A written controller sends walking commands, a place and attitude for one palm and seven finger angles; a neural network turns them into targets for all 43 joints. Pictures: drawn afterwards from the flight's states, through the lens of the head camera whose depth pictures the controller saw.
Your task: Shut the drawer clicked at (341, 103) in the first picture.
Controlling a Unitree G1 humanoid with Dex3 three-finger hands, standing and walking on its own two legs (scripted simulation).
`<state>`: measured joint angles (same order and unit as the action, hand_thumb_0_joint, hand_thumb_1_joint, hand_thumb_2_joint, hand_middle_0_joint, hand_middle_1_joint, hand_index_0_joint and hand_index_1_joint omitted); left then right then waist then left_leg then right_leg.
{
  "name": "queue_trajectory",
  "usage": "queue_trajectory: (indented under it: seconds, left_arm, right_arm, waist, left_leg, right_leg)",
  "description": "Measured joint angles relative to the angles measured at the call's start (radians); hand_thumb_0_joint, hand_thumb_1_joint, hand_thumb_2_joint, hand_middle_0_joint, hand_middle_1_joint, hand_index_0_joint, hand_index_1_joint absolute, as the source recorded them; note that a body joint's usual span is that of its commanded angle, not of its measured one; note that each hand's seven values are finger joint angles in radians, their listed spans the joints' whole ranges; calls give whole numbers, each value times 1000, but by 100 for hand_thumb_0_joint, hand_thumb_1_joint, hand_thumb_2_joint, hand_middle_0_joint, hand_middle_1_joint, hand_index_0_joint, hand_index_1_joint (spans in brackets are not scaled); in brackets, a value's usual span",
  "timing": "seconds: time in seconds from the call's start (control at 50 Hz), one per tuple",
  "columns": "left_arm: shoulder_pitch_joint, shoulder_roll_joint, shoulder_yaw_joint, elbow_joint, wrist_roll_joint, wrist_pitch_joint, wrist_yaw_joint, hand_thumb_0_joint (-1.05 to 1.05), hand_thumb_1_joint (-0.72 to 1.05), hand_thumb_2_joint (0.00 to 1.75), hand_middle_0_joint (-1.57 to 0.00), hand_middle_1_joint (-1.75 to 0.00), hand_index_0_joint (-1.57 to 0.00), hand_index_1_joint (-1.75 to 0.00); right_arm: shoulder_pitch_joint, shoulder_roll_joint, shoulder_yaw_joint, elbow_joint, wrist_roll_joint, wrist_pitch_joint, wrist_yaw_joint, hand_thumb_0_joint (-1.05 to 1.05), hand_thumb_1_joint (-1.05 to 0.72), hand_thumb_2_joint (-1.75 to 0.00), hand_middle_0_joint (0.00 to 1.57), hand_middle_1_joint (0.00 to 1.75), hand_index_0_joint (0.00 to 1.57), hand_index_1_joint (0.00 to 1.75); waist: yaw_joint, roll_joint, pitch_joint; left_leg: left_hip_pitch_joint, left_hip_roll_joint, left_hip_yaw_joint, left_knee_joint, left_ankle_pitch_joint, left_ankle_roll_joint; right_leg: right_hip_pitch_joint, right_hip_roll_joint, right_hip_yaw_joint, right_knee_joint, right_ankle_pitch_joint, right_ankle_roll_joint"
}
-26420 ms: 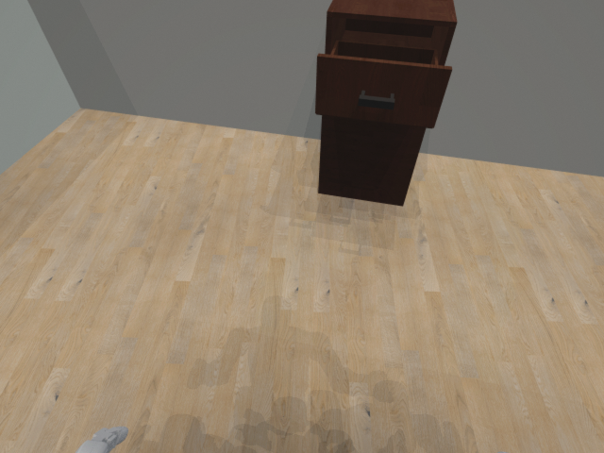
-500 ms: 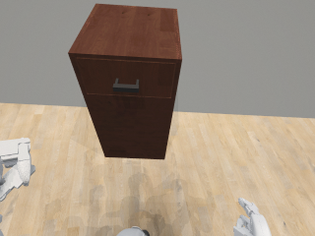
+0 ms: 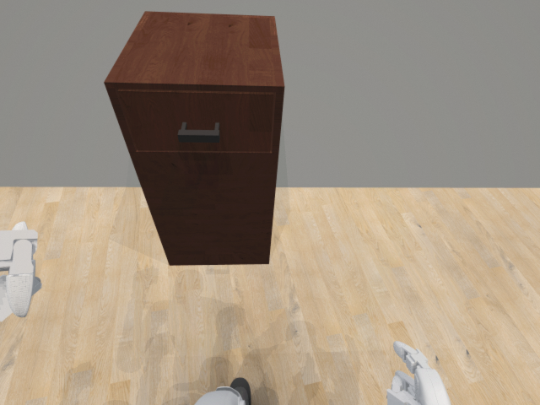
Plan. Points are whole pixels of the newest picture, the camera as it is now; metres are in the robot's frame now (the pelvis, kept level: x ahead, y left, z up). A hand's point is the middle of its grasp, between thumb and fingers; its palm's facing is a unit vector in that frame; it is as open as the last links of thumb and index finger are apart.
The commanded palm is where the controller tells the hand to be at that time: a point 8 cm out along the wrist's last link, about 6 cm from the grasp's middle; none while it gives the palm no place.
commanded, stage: stop stepping back and stand still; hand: left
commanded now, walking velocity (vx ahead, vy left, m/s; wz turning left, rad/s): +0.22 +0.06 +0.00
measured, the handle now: (200, 131) +0.73 +0.22 -0.04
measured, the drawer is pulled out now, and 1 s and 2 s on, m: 0.00 0.00 0.00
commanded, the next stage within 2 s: let the arm hang, fingers relaxed in 0.84 s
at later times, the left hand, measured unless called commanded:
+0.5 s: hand out of the picture +0.15 +0.27 +0.21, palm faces +0.30 -0.79 -0.54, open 3.2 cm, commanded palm +0.10 +0.31 +0.20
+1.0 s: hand out of the picture +0.16 +0.29 +0.14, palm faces +0.25 -0.81 -0.52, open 3.2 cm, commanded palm none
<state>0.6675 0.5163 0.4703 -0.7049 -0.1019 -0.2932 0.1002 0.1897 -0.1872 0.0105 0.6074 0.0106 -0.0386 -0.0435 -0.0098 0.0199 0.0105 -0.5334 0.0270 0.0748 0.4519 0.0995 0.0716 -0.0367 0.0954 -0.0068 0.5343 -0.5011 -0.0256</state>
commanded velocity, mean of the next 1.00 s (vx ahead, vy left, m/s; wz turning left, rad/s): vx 0.01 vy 0.01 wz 0.00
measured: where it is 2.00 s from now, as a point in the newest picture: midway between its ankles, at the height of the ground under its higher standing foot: outside the picture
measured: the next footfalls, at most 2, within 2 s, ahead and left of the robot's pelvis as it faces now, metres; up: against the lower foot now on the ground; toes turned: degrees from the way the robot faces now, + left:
left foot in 0.20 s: +0.05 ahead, +0.15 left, +0.00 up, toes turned +2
right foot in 0.56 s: +0.00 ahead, -0.07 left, +0.00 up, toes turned +0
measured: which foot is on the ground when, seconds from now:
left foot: down 0.00-0.06, up 0.08-0.18, down 0.20-1.00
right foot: down 0.00-0.26, up 0.28-0.54, down 0.56-1.00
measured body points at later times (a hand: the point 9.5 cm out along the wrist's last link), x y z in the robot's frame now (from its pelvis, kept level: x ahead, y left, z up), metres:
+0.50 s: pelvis -0.04 +0.04 +0.02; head -0.03 +0.05 +0.47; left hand +0.13 +0.31 +0.24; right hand +0.13 -0.18 -0.05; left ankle +0.05 +0.11 -0.71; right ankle -0.02 -0.09 -0.69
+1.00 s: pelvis -0.04 +0.04 +0.02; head -0.03 +0.04 +0.47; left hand +0.14 +0.33 +0.17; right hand +0.13 -0.19 -0.07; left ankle +0.01 +0.14 -0.71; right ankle -0.04 -0.07 -0.71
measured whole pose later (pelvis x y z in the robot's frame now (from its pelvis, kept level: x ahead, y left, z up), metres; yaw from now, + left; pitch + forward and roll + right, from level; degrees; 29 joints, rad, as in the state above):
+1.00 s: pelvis -0.04 +0.04 +0.02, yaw +2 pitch +0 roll -1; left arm 0.48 0.43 0.26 -0.33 0.01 -0.20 0.07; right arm 0.19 -0.23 -0.01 0.69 0.01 -0.15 -0.01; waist 0.00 0.04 0.02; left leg -0.35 -0.01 0.00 0.53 -0.18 0.03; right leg -0.24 0.01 -0.04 0.49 -0.26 -0.01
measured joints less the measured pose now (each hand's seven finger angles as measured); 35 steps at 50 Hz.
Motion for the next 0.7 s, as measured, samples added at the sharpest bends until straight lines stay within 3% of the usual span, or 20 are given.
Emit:
queue_trajectory:
  seconds: [0.04, 0.08, 0.14, 0.18, 0.24, 0.28, 0.32, 0.36, 0.44, 0.54, 0.6, 0.64, 0.7]
  left_arm:
    - [-25, -25, -15, 58, 1, 20, -2, 1, 88, 90, -141, -160, -141, -160]
    - [-31, -58, -35, 122, 3, 45, 6, 1, 88, 90, -141, -160, -141, -160]
    - [1, -111, -64, 183, 16, 72, 20, 1, 88, 90, -141, -160, -141, -160]
    - [-5, -140, -85, 213, 34, 73, 25, 1, 88, 90, -141, -160, -141, -160]
    - [-96, -162, -117, 220, 50, 70, 30, 1, 88, 90, -141, -160, -141, -160]
    - [-163, -166, -121, 204, 62, 76, 40, 1, 88, 90, -141, -160, -141, -160]
    - [-172, -137, -110, 155, 60, 75, 39, 1, 88, 90, -141, -160, -141, -160]
    - [-148, -90, -92, 92, 55, 71, 31, 2, 88, 90, -141, -160, -141, -160]
    - [-29, -36, -40, 12, 51, 52, 33, 1, 88, 90, -141, -160, -140, -160]
    - [34, -49, -34, 94, 56, 61, 44, 1, 88, 90, -141, -160, -140, -160]
    - [8, -110, -64, 158, 57, 79, 45, 1, 88, 90, -141, -160, -140, -160]
    - [-10, -161, -97, 178, 57, 96, 48, 1, 88, 90, -141, -160, -140, -160]
    - [-32, -212, -141, 175, 62, 114, 53, 1, 88, 90, -141, -160, -141, -160]
  right_arm:
    - [29, -16, -12, -3, 5, 5, -9, 2, -91, -90, 20, 30, 20, 30]
    - [57, -34, -21, 1, 6, 14, -17, 2, -91, -90, 20, 30, 20, 30]
    - [111, -55, -33, 41, 5, 24, -22, 2, -91, -90, 20, 30, 20, 30]
    - [143, -63, -35, 56, 10, 12, -30, 2, -91, -90, 20, 30, 20, 30]
    - [134, -70, -33, 65, 16, -31, -46, 2, -91, -90, 20, 30, 20, 30]
    - [78, -62, -32, 48, 12, -56, -35, 2, -91, -90, 20, 30, 20, 30]
    - [33, -49, -27, 12, 1, -92, -9, 2, -91, -90, 20, 30, 20, 30]
    - [8, -20, -22, -17, 0, -108, 14, 2, -91, -90, 20, 30, 20, 30]
    - [7, 27, -5, -58, 3, -96, 29, 2, -91, -90, 20, 30, 20, 30]
    - [46, 36, 7, -55, 2, -58, 2, 1, -91, -90, 20, 30, 20, 30]
    - [35, 13, 4, -11, -2, -32, -5, 1, -91, -90, 20, 30, 20, 30]
    - [32, -4, 1, 28, -2, -24, -5, 1, -91, -90, 20, 30, 20, 30]
    - [51, -22, -1, 49, -2, -37, -17, 2, -91, -90, 20, 30, 20, 30]
  waist:
    - [-20, 12, -22]
    - [-31, 24, -51]
    - [-2, 1, -123]
    - [11, -20, -143]
    - [12, -59, -80]
    - [20, -81, 14]
    - [5, -74, 72]
    - [-17, -78, 94]
    - [-30, -69, 69]
    - [-18, -10, 3]
    - [12, 24, 2]
    - [42, 27, 6]
    - [54, 10, 0]
  left_leg:
    - [10, -15, -7, 12, -38, 1]
    - [-13, -26, -25, 102, -181, -43]
    - [-24, -46, -58, 404, -304, -77]
    - [41, -31, -45, 409, -326, -70]
    - [166, -47, -25, 203, -409, -28]
    - [183, -57, -1, 165, -316, -5]
    - [204, -47, 5, 123, -296, 1]
    - [213, -46, 2, 85, -273, 1]
    - [217, -40, 12, 36, -237, -1]
    - [182, -49, 4, 41, -257, -10]
    - [129, -48, -16, 148, -363, -43]
    - [125, -45, -37, 222, -398, -52]
    - [204, -23, -61, 133, -377, -47]
  right_leg:
    - [15, -10, -13, 9, -10, -9]
    - [28, -18, -21, -4, -2, -15]
    - [40, -45, 14, -28, 6, -4]
    - [52, -59, 22, -57, 18, 7]
    - [13, -89, 4, 21, 8, 26]
    - [-94, -104, 21, 224, 71, 39]
    - [-209, -79, 42, 394, 16, 33]
    - [-288, -77, 40, 432, 4, 36]
    - [-344, -102, -5, 306, 80, 39]
    - [-218, -103, -60, 69, 91, 27]
    - [-193, -92, -64, -16, 226, 5]
    - [-185, -90, -55, -25, 239, 7]
    - [-180, -93, -55, -13, 222, 18]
